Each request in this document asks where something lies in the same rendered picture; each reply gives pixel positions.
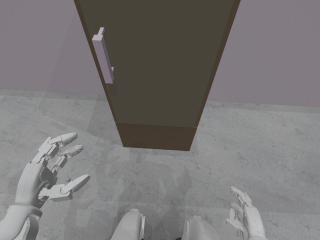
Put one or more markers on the handle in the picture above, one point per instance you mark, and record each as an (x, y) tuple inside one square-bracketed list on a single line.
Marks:
[(103, 57)]

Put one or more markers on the cupboard door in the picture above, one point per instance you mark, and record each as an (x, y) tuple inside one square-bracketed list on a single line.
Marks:
[(163, 53)]

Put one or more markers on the left robot hand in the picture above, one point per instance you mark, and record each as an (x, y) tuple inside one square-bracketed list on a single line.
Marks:
[(36, 174)]

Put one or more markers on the left robot forearm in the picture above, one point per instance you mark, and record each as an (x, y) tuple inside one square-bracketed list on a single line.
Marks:
[(20, 222)]

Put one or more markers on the robot right thigh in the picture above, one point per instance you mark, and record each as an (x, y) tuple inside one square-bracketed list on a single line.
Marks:
[(197, 229)]

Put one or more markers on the robot thigh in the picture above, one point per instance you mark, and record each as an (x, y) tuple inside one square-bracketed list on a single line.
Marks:
[(130, 227), (197, 229)]

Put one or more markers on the right robot hand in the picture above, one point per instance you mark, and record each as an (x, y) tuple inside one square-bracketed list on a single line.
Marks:
[(249, 223)]

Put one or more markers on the robot left thigh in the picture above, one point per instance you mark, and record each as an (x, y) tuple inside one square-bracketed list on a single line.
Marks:
[(130, 227)]

